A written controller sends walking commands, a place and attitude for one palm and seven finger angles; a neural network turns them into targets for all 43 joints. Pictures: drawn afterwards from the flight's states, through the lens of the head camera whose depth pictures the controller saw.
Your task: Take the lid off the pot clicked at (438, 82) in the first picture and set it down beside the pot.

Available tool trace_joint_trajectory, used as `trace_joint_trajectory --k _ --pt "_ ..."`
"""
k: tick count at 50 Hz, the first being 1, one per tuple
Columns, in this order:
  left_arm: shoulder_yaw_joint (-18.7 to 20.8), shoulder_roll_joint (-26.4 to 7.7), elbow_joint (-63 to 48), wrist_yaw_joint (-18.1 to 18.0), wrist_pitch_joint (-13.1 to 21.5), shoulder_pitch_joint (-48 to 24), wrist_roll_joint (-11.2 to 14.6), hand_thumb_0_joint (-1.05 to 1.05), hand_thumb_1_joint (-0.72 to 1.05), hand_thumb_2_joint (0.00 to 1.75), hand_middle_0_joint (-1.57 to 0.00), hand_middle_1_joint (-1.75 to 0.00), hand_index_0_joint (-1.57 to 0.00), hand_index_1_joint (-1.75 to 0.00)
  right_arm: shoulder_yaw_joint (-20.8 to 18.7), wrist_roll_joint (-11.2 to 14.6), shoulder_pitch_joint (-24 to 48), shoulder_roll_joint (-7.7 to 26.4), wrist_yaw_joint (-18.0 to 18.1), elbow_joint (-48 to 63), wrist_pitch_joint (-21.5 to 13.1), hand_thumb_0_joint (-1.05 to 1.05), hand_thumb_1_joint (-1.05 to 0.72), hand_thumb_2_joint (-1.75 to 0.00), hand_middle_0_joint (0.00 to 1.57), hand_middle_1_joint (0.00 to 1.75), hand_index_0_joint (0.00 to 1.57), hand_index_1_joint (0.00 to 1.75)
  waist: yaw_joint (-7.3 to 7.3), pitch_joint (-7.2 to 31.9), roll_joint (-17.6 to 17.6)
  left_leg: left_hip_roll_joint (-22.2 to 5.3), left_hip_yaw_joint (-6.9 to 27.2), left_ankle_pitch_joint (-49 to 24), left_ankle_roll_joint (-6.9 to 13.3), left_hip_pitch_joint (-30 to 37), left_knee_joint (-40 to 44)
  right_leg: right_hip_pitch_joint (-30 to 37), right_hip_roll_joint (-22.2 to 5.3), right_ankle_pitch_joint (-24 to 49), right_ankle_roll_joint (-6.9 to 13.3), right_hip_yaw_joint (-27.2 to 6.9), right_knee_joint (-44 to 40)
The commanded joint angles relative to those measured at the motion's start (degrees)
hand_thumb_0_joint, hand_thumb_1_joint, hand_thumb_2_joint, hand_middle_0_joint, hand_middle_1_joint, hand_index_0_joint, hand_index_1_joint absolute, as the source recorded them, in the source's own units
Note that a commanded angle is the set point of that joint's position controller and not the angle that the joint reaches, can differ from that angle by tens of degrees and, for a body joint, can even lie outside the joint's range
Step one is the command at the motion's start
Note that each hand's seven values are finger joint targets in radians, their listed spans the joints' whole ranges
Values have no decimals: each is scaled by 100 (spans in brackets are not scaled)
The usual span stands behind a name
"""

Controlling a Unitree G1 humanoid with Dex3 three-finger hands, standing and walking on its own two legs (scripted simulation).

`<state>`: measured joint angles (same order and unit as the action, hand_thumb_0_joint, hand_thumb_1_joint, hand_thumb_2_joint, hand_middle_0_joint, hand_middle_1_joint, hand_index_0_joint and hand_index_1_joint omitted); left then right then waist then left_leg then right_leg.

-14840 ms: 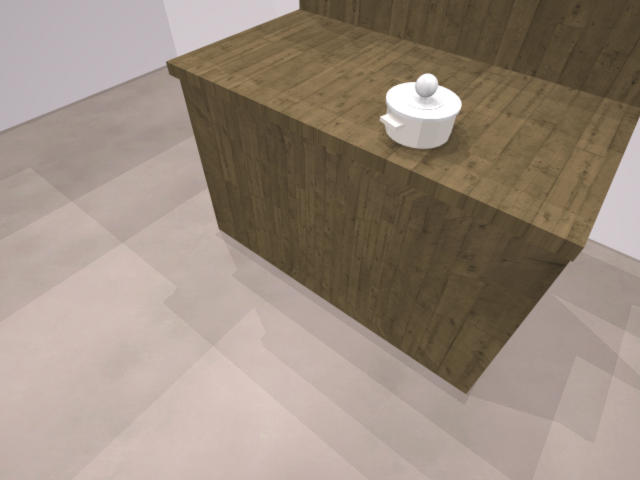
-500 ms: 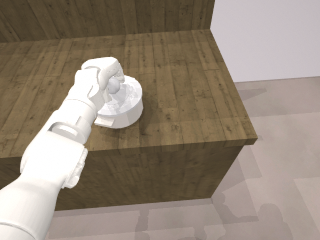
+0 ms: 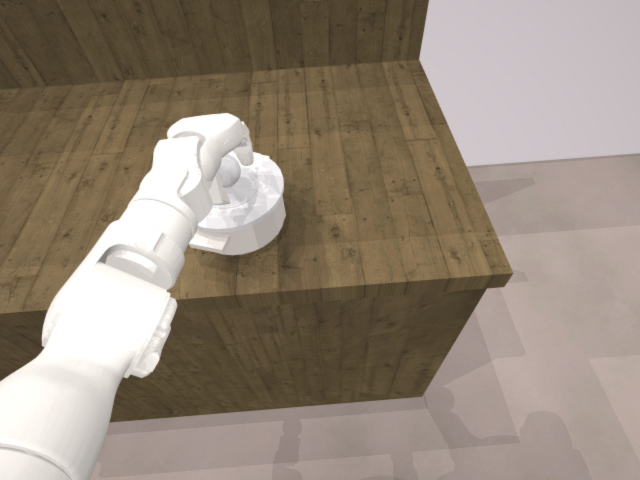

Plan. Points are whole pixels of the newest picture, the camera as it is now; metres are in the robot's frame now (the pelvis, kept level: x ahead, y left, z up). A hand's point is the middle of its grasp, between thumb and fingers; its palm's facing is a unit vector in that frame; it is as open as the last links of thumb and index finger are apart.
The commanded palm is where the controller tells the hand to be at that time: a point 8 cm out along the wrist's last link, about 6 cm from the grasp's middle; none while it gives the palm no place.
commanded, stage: close the fingers and squeeze the knob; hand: left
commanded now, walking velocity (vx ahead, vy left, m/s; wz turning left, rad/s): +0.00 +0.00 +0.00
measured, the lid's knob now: (223, 170) +0.52 +0.11 +0.09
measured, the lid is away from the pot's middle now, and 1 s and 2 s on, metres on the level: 0.00 0.01 0.01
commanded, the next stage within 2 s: lift the lid straight up in 1.28 s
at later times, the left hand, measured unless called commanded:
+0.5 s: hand (216, 174) +0.49 +0.11 +0.12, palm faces -0.35 -0.05 -0.94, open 8.0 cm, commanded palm +0.49 +0.11 +0.18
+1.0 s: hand (216, 172) +0.49 +0.11 +0.12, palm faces -0.36 -0.05 -0.93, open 7.7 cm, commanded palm +0.49 +0.11 +0.18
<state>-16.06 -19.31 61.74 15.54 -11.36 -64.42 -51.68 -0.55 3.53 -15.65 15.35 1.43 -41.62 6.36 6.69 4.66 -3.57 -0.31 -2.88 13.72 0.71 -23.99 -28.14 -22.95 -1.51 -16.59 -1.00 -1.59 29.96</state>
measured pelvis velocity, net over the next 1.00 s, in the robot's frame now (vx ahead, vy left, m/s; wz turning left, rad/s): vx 0.01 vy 0.00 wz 0.00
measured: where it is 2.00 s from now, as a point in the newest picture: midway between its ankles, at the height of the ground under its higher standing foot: outside the picture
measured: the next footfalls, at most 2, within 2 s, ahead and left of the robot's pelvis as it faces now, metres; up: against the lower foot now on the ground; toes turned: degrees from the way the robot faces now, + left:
none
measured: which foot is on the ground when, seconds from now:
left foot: down 0.00-1.00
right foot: down 0.00-1.00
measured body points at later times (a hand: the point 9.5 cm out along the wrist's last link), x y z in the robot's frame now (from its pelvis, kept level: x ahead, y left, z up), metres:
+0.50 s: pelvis +0.00 +0.00 +0.00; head +0.05 -0.02 +0.45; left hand +0.50 +0.11 +0.17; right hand +0.06 -0.26 -0.14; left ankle +0.00 +0.12 -0.73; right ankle -0.03 -0.13 -0.73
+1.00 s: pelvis +0.01 +0.00 +0.00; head +0.05 -0.02 +0.45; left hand +0.50 +0.11 +0.17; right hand +0.06 -0.26 -0.14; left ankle +0.00 +0.12 -0.73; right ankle -0.03 -0.13 -0.73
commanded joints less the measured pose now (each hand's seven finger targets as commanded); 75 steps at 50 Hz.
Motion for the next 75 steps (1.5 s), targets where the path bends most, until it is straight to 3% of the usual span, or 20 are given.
trace_joint_trajectory --k 1,3,7,10,16,18,19,25,31,33,37,41,45,52,55,58,65,70,73,75 --pt "294 -1129 -840 -254 -31 -2956 -132 0 1 101 -54 -88 -54 -88 -249 -6 -140 792 50 489 -150 0 -90 -90 20 30 20 30 73 2237 741 230 -47 -1755 358 1582 -18 432 327 2441 230 387 -286" --pt "76 -819 -1156 -237 5 -3276 -52 0 3 101 -55 -90 -55 -90 -270 4 -103 774 25 517 -170 0 -90 -90 20 30 20 30 108 2271 594 219 -12 -1849 346 1697 -28 328 322 2414 249 423 -265" --pt "287 -1152 -1113 -261 -22 -3374 -69 0 7 99 -57 -94 -57 -94 -247 -1 -135 805 48 482 -178 0 -90 -90 20 30 20 30 105 2290 574 236 -17 -1608 354 1666 8 368 324 2297 237 386 -280" --pt "161 -963 -1032 -246 -9 -3163 -102 0 11 98 -58 -96 -58 -96 -249 -16 -157 772 33 484 -191 0 -90 -90 20 30 20 30 83 2316 488 236 9 -1914 354 1775 -46 322 335 2438 252 407 -266" --pt "274 -1111 -1342 -262 -9 -3287 -86 0 18 93 -62 -100 -62 -100 -264 -9 -103 776 8 543 -189 0 -90 -90 20 30 20 30 37 2503 442 228 8 -1978 343 1838 -37 470 322 2543 251 395 -249" --pt "170 -907 -1217 -236 -18 -3141 -68 0 21 92 -63 -101 -63 -101 -279 -20 -127 771 -10 529 -189 0 -90 -90 20 30 20 30 44 2390 406 213 16 -2139 347 1860 -62 371 330 2549 266 426 -266" --pt "344 -1132 -1139 -253 -37 -3043 -114 0 22 91 -64 -102 -64 -102 -285 -23 -131 796 -15 506 -162 0 -90 -90 20 30 20 30 23 2414 467 200 24 -2095 338 1862 -73 394 336 2529 260 413 -248" --pt "254 -1061 -933 -205 -153 -3013 -107 0 30 84 -69 -104 -69 -104 -262 -12 -100 812 6 489 -99 0 -90 -90 20 30 20 30 78 2198 639 231 -57 -1966 362 1647 -66 404 334 2633 237 399 -281" --pt "385 -1196 -1306 -153 -45 -3120 -154 0 39 76 -74 -105 -74 -105 -288 -44 -144 796 -14 540 -92 0 -90 -90 20 30 20 30 28 2613 454 194 26 -2531 350 1997 -157 446 335 2826 252 401 -212" --pt "182 -881 -1249 -118 -32 -2983 -93 0 42 72 -76 -105 -76 -105 -297 -38 -142 772 -32 547 -72 0 -90 -90 20 30 20 30 59 2483 506 192 10 -2620 358 1947 -176 388 336 2863 251 421 -245" --pt "329 -1111 -1209 -174 -105 -3076 -91 0 39 81 -71 -102 -71 -103 -282 -32 -119 804 -31 507 -41 0 -90 -90 20 30 20 30 54 2393 554 208 -40 -2328 355 1812 -133 447 337 2856 241 412 -242" --pt "139 -881 -1190 -167 -124 -3087 -97 0 41 84 -70 -101 -71 -102 -278 -22 -100 790 -48 509 -17 0 -90 -90 20 30 20 30 84 2318 505 196 -13 -2294 340 1824 -119 334 345 2719 248 437 -245" --pt "284 -1092 -1052 -183 -156 -3201 -122 0 45 86 -71 -102 -72 -102 -265 -24 -133 822 -8 468 -9 0 -90 -90 20 30 20 30 113 2269 617 205 -31 -2025 348 1682 -85 360 342 2622 250 428 -255" --pt "47 -753 -1070 -165 -134 -3275 -110 0 52 89 -73 -103 -74 -103 -285 -28 -150 788 -8 464 -53 0 -90 -90 20 30 20 30 164 2353 523 204 -4 -2165 347 1855 -144 217 360 2618 253 439 -246" --pt "449 -1261 -937 -171 -136 -3191 -100 0 55 90 -75 -103 -76 -104 -274 -40 -194 829 22 462 -63 0 -90 -90 20 30 20 30 95 2404 695 226 -47 -1997 365 1647 -99 490 339 2727 240 391 -252" --pt "348 -1148 -1185 -143 -50 -3173 -82 0 58 91 -76 -104 -77 -105 -278 -33 -162 786 18 542 -113 0 -90 -90 20 30 20 30 58 2532 560 231 -19 -2161 376 1745 -120 551 323 2819 255 396 -261" --pt "245 -1108 -919 -202 -105 -3052 -167 0 65 94 -78 -106 -80 -106 -260 1 -148 818 9 499 -72 0 -90 -90 20 30 20 30 92 2130 529 195 -25 -1868 341 1590 -30 322 350 2466 257 437 -293" --pt "262 -1118 -1084 -242 -101 -3257 -168 0 68 94 -79 -107 -80 -106 -273 -16 -183 807 18 503 -122 0 -90 -90 20 30 20 30 101 2353 466 206 6 -1896 350 1746 -57 327 358 2443 264 426 -291" --pt "525 -1488 -1382 -270 -47 -3585 -145 0 68 95 -79 -107 -80 -106 -277 -22 -202 809 45 520 -192 0 -90 -90 20 30 20 30 63 2638 442 205 36 -1998 365 1836 -67 535 337 2602 270 397 -283" --pt "311 -1289 -1131 -266 -100 -3553 -193 0 68 95 -79 -107 -80 -106 -259 1 -185 796 54 478 -216 0 -90 -90 20 30 20 30 130 2436 391 209 32 -1937 355 1836 -48 342 357 2492 260 416 -291"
